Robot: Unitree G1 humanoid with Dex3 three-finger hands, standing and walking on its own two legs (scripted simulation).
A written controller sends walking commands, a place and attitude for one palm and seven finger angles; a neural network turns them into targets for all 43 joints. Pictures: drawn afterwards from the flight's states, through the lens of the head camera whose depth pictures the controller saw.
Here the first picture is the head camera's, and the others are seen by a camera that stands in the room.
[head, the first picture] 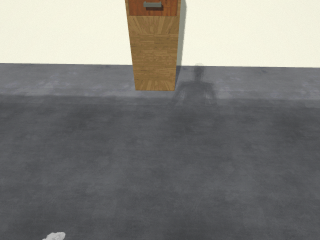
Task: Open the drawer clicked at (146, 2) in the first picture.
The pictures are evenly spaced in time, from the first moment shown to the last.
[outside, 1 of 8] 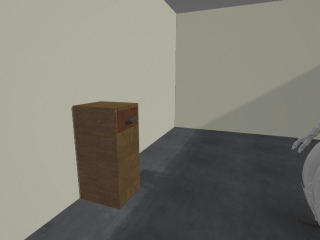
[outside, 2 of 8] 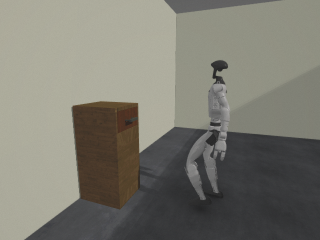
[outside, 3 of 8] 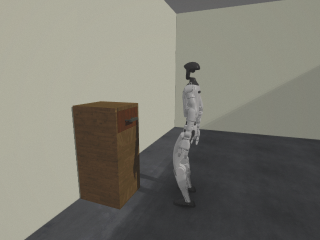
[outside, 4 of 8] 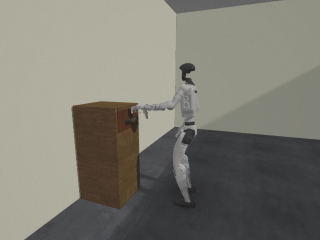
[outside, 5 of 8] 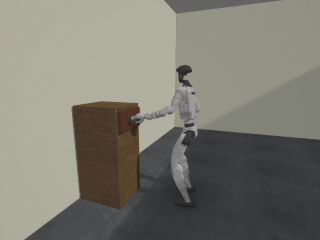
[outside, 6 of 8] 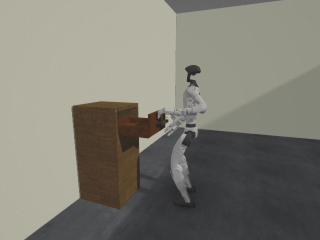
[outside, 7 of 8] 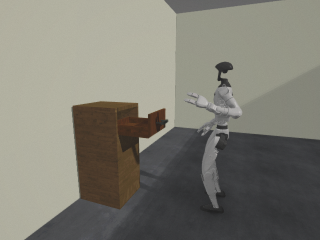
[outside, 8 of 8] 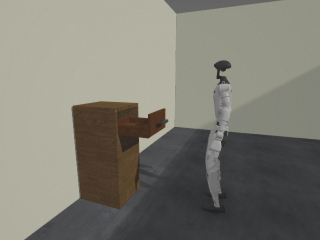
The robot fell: no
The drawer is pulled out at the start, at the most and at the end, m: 0.00 0.30 0.30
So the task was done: yes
